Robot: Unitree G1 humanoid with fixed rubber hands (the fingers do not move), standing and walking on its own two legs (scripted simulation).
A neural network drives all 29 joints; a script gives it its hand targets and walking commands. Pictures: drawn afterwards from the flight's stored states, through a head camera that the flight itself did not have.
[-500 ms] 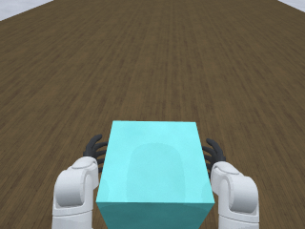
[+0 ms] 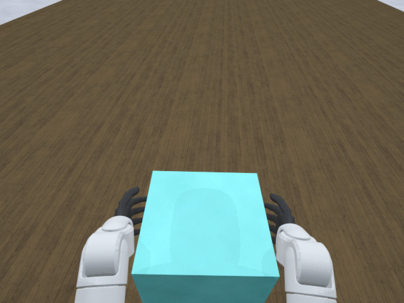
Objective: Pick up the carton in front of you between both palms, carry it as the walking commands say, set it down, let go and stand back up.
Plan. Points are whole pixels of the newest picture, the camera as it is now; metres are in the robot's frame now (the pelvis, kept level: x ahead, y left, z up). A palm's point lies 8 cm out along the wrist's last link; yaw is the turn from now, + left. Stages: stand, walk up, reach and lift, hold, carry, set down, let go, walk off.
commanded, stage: carry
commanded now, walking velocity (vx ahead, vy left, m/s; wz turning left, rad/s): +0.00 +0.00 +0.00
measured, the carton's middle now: (202, 249) +0.26 +0.00 -0.01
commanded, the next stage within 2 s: hold in 0.70 s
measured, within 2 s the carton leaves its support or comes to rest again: neither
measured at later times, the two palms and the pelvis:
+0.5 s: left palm (125, 233) +0.26 +0.15 +0.05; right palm (282, 239) +0.26 -0.15 +0.04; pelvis -0.03 +0.00 +0.00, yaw +0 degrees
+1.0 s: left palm (118, 251) +0.22 +0.15 +0.05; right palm (287, 259) +0.22 -0.15 +0.05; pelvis -0.06 +0.00 +0.01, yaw +0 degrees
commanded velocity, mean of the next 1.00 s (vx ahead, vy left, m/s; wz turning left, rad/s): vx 0.00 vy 0.00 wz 0.00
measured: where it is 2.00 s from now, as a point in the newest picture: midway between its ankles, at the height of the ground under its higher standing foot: outside the picture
